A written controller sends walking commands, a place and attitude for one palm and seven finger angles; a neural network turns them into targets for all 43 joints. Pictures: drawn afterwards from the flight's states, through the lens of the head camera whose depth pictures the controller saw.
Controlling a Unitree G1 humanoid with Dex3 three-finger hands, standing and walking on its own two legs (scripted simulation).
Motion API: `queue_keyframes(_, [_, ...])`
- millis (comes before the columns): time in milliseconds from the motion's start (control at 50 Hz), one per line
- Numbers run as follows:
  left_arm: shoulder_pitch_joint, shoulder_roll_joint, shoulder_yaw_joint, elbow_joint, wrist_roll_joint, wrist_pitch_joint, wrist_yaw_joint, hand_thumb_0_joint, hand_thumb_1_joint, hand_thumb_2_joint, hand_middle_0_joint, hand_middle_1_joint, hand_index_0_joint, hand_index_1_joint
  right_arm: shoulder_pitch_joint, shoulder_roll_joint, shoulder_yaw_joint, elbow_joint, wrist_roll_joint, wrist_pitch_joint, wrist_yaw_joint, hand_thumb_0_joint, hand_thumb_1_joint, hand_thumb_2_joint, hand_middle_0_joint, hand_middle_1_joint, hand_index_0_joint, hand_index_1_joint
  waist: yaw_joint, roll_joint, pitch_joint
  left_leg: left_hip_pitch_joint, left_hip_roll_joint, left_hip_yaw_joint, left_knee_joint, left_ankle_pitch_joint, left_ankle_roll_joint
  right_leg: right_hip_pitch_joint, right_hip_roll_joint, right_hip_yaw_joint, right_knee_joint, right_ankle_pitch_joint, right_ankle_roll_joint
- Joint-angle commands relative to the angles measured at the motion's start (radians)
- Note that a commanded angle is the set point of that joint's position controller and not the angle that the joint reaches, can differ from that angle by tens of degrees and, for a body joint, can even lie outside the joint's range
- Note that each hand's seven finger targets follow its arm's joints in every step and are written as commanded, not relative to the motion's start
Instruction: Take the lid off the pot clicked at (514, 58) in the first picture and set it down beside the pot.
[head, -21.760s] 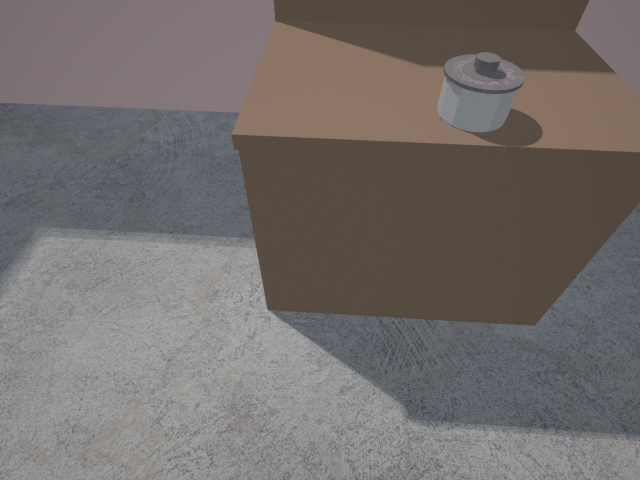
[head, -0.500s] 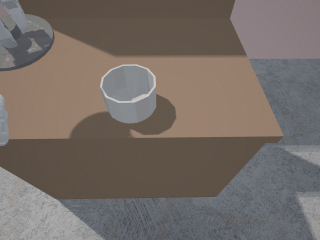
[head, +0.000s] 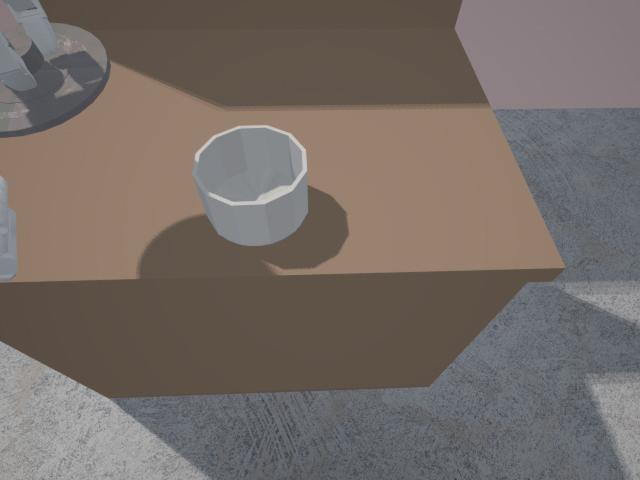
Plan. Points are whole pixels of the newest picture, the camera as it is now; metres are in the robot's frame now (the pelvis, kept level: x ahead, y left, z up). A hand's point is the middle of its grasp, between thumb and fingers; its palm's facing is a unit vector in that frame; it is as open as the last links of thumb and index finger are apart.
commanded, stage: lower the lid onto the table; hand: left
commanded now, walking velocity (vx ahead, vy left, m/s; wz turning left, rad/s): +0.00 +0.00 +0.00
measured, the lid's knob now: (12, 55) +0.52 +0.28 +0.25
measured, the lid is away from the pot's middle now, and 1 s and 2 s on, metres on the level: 0.22 0.22 0.22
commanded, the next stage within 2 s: none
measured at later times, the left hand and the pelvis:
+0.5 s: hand (3, 81) +0.49 +0.29 +0.24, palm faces -0.30 -0.18 -0.94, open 7.4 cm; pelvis +0.00 +0.00 +0.00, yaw +0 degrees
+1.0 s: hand (39, 112) +0.49 +0.28 +0.20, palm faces -0.38 -0.17 -0.91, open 7.4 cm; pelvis +0.00 +0.00 -0.01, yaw +0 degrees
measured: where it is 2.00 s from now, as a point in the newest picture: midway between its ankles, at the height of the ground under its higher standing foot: outside the picture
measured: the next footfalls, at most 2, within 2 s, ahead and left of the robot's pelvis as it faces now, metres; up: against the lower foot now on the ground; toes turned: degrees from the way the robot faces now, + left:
none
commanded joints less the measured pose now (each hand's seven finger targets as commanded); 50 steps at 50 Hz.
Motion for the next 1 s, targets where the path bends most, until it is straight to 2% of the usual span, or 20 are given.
queue_keyframes(0, [-0.556,0.238,0.034,-0.157,0.029,0.031,0.055,0.0,0.687,0.851,-0.801,-1.079,-0.871,-1.123,0.059,-0.166,-0.047,-0.069,-0.005,-0.014,-0.011,0.0,-0.9,-0.9,0.2,0.3,0.2,0.3,0.007,0.032,-0.456,0.3,0.019,-0.035,0.058,0.63,-0.03,0.106,0.044,-0.012,0.019,0.32,-0.037])
queue_keyframes(20, [-0.535,0.183,-0.006,-0.141,0.012,0.036,0.052,0.0,0.687,0.851,-0.801,-1.079,-0.871,-1.123,0.056,-0.172,-0.05,-0.07,0.001,-0.014,-0.007,0.0,-0.9,-0.9,0.2,0.3,0.2,0.3,0.002,0.043,-0.431,0.311,0.021,-0.04,0.063,0.672,-0.04,0.078,0.047,-0.02,0.017,0.323,-0.042])
queue_keyframes(60, [-0.519,0.19,0.005,-0.106,0.022,0.045,0.057,0.0,0.687,0.851,-0.801,-1.079,-0.871,-1.123,0.065,-0.172,-0.048,-0.064,-0.002,-0.01,-0.005,0.0,-0.9,-0.9,0.2,0.3,0.2,0.3,-0.003,0.022,-0.397,0.29,0.026,-0.042,0.067,0.639,-0.034,0.056,0.049,-0.017,0.019,0.297,-0.037])
queue_keyframes(140, [-0.578,0.302,0.077,-0.227,0.038,0.03,0.069,0.0,0.687,0.851,-0.801,-1.079,-0.871,-1.123,0.067,-0.171,-0.051,-0.082,-0.014,-0.006,-0.011,0.0,-0.9,-0.9,0.2,0.3,0.2,0.3,0.009,0.04,-0.527,0.31,0.017,-0.028,0.083,0.668,-0.019,0.14,0.044,0.005,0.033,0.373,-0.033])
queue_keyframes(180, [-0.595,0.308,0.08,-0.249,0.038,0.027,0.07,0.0,0.687,0.851,-0.801,-1.079,-0.871,-1.123,0.072,-0.166,-0.055,-0.09,-0.012,-0.007,-0.014,0.0,-0.9,-0.9,0.2,0.3,0.2,0.3,0.009,0.044,-0.554,0.322,0.019,-0.03,0.088,0.692,-0.016,0.153,0.043,0.005,0.039,0.391,-0.031])
queue_keyframes(220, [-0.568,0.266,0.049,-0.242,0.022,0.027,0.067,0.0,0.687,0.851,-0.801,-1.079,-0.871,-1.123,0.076,-0.167,-0.059,-0.091,-0.009,-0.012,-0.011,0.0,-0.9,-0.9,0.2,0.3,0.2,0.3,0.006,0.078,-0.536,0.349,0.021,-0.035,0.101,0.745,-0.026,0.116,0.047,-0.003,0.035,0.389,-0.036])
queue_keyframes(240, [-0.592,0.277,0.063,-0.271,0.026,0.027,0.068,0.0,0.687,0.851,-0.801,-1.079,-0.871,-1.123,0.081,-0.166,-0.061,-0.088,-0.01,-0.011,-0.009,0.0,-0.9,-0.9,0.2,0.3,0.2,0.3,0.004,0.089,-0.553,0.369,0.028,-0.039,0.1,0.744,-0.027,0.108,0.047,0.001,0.036,0.373,-0.03])
queue_keyframes(280, [-0.521,0.287,0.077,-0.218,0.028,0.026,0.068,0.0,0.687,0.851,-0.801,-1.079,-0.871,-1.123,0.083,-0.164,-0.058,-0.089,-0.01,-0.011,-0.01,0.0,-0.9,-0.9,0.2,0.3,0.2,0.3,0.006,0.074,-0.506,0.34,0.024,-0.034,0.105,0.719,-0.022,0.097,0.05,-0.002,0.038,0.363,-0.033])
queue_keyframes(320, [-0.494,0.227,0.031,-0.219,0.01,0.027,0.064,0.0,0.687,0.851,-0.801,-1.079,-0.871,-1.123,0.075,-0.167,-0.06,-0.094,-0.007,-0.009,-0.007,0.0,-0.9,-0.9,0.2,0.3,0.2,0.3,0.006,0.114,-0.478,0.342,0.022,-0.032,0.104,0.731,-0.031,0.074,0.05,-0.01,0.036,0.358,-0.04])
queue_keyframes(380, [-0.473,0.268,0.073,-0.23,0.016,0.022,0.067,0.0,0.687,0.851,-0.801,-1.079,-0.871,-1.123,0.073,-0.164,-0.059,-0.096,-0.009,-0.003,-0.005,0.0,-0.9,-0.9,0.2,0.3,0.2,0.3,0.009,0.091,-0.473,0.322,0.023,-0.034,0.108,0.701,-0.022,0.085,0.05,-0.003,0.042,0.35,-0.037])
queue_keyframes(440, [-0.46,0.19,0.015,-0.207,-0.002,0.026,0.06,0.0,0.687,0.851,-0.801,-1.079,-0.871,-1.123,0.072,-0.166,-0.057,-0.088,-0.005,0.001,-0.006,0.0,-0.9,-0.9,0.2,0.3,0.2,0.3,-0.007,0.064,-0.414,0.306,0.027,-0.032,0.101,0.655,-0.018,0.055,0.05,-0.011,0.029,0.326,-0.034])
queue_keyframes(480, [-0.481,0.245,0.054,-0.246,0.0,0.019,0.065,0.0,0.687,0.851,-0.801,-1.079,-0.871,-1.123,0.069,-0.169,-0.059,-0.092,-0.005,0.001,-0.008,0.0,-0.9,-0.9,0.2,0.3,0.2,0.3,-0.001,0.061,-0.446,0.303,0.023,-0.034,0.097,0.617,-0.014,0.076,0.05,-0.008,0.034,0.318,-0.035])
queue_keyframes(520, [-0.5,0.216,0.026,-0.255,-0.01,0.013,0.066,0.0,0.687,0.851,-0.801,-1.079,-0.871,-1.123,0.064,-0.17,-0.059,-0.091,-0.004,-0.006,-0.013,0.0,-0.9,-0.9,0.2,0.3,0.2,0.3,-0.006,0.087,-0.454,0.322,0.018,-0.035,0.102,0.632,-0.016,0.063,0.05,-0.013,0.032,0.32,-0.041])
queue_keyframes(580, [-0.516,0.263,0.064,-0.267,-0.002,0.002,0.074,0.0,0.687,0.851,-0.801,-1.079,-0.871,-1.123,0.078,-0.168,-0.059,-0.079,-0.004,-0.013,-0.017,0.0,-0.9,-0.9,0.2,0.3,0.2,0.3,-0.005,0.086,-0.487,0.338,0.025,-0.04,0.1,0.606,-0.016,0.07,0.051,-0.009,0.034,0.301,-0.035])
queue_keyframes(680, [-0.504,0.187,0.013,-0.218,-0.015,-0.007,0.074,0.0,0.687,0.851,-0.801,-1.079,-0.871,-1.123,0.085,-0.167,-0.058,-0.063,-0.002,-0.023,-0.019,0.0,-0.9,-0.9,0.2,0.3,0.2,0.3,-0.016,0.097,-0.447,0.345,0.029,-0.052,0.102,0.606,-0.026,0.015,0.055,-0.021,0.033,0.265,-0.037])
queue_keyframes(760, [-0.505,0.233,0.054,-0.224,-0.001,-0.024,0.083,0.0,0.687,0.851,-0.801,-1.079,-0.871,-1.123,0.083,-0.167,-0.058,-0.064,-0.007,-0.025,-0.018,0.0,-0.9,-0.9,0.2,0.3,0.2,0.3,-0.008,0.125,-0.48,0.353,0.028,-0.054,0.12,0.659,-0.035,0.015,0.057,-0.017,0.047,0.281,-0.041])
queue_keyframes(820, [-0.457,0.128,-0.016,-0.17,-0.026,-0.021,0.075,0.0,0.687,0.851,-0.801,-1.079,-0.871,-1.123,0.089,-0.172,-0.061,-0.057,0.0,-0.023,-0.018,0.0,-0.9,-0.9,0.2,0.3,0.2,0.3,-0.02,0.091,-0.419,0.337,0.033,-0.056,0.114,0.64,-0.04,-0.025,0.06,-0.032,0.042,0.258,-0.041])
queue_keyframes(900, [-0.478,0.254,0.072,-0.173,0.0,-0.037,0.094,0.0,0.687,0.851,-0.801,-1.079,-0.871,-1.123,0.094,-0.175,-0.055,-0.059,-0.006,-0.014,-0.025,0.0,-0.9,-0.9,0.2,0.3,0.2,0.3,-0.012,0.048,-0.459,0.264,0.021,-0.045,0.107,0.537,-0.022,0.038,0.055,-0.017,0.057,0.265,-0.039])
queue_keyframes(920, [-0.486,0.22,0.044,-0.193,-0.011,-0.041,0.094,0.0,0.687,0.851,-0.801,-1.079,-0.871,-1.123,0.09,-0.177,-0.059,-0.063,-0.006,-0.016,-0.026,0.0,-0.9,-0.9,0.2,0.3,0.2,0.3,-0.013,0.079,-0.467,0.287,0.019,-0.043,0.114,0.573,-0.025,0.026,0.055,-0.019,0.056,0.283,-0.044])
queue_keyframes(980, [-0.527,0.236,0.06,-0.24,-0.004,-0.052,0.098,0.0,0.687,0.851,-0.801,-1.079,-0.871,-1.123,0.109,-0.171,-0.065,-0.063,-0.007,-0.019,-0.024,0.0,-0.9,-0.9,0.2,0.3,0.2,0.3,-0.011,0.107,-0.52,0.347,0.031,-0.059,0.126,0.645,-0.035,0.014,0.06,-0.017,0.06,0.278,-0.038])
